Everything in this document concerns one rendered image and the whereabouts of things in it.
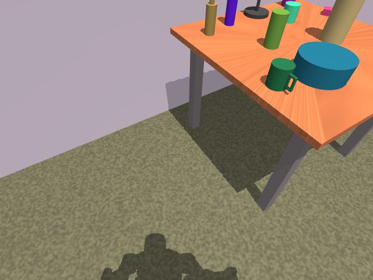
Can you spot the table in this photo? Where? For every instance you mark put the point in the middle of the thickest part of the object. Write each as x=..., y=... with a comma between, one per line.
x=317, y=117

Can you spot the desk lamp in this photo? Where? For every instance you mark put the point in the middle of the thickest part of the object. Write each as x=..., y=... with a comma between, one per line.
x=256, y=12

